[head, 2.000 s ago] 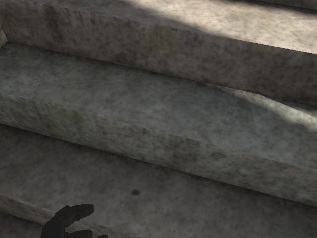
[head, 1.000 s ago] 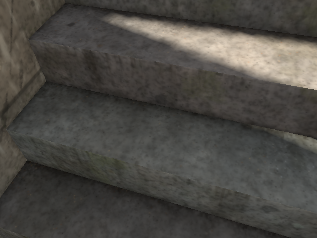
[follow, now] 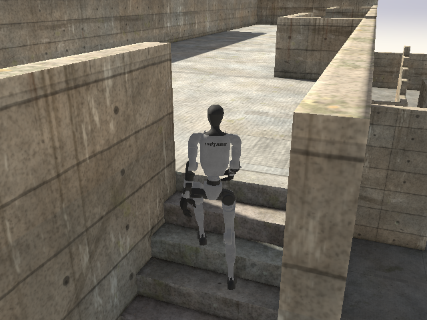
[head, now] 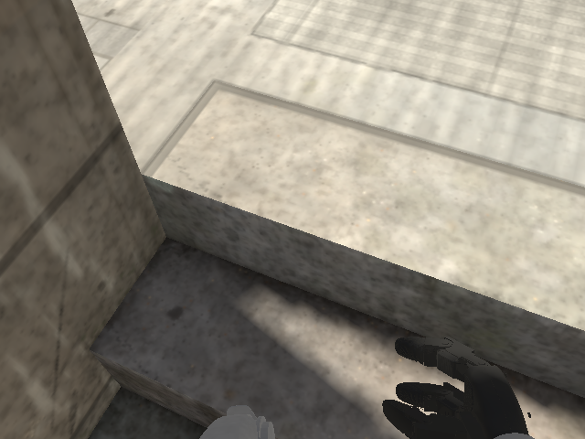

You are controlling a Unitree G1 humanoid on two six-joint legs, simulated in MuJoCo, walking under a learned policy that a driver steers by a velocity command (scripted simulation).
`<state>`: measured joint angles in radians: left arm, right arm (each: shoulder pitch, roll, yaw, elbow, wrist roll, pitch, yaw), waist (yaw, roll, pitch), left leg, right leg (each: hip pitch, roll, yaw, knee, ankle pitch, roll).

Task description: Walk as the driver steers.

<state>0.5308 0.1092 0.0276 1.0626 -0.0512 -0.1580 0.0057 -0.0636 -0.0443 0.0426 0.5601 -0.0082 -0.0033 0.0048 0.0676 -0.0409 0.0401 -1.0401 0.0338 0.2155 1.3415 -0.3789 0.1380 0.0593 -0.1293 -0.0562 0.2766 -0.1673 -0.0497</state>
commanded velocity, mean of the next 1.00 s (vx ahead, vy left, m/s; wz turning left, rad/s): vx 0.50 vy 0.00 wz -0.50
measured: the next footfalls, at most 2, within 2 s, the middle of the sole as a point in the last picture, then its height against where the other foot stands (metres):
right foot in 0.52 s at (401, 414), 0.19 m higher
left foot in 0.98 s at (398, 166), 0.19 m higher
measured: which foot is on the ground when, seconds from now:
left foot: down 0.00-0.54, up 0.56-0.96, down 0.98-1.00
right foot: up 0.00-0.50, down 0.52-1.00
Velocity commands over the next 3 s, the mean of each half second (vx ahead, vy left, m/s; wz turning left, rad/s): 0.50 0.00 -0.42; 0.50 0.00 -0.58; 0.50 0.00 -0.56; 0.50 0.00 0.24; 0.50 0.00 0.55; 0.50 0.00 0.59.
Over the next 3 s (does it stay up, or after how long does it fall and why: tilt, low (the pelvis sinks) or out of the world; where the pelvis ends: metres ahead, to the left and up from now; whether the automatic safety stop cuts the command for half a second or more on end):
stays up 1.48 -0.77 0.53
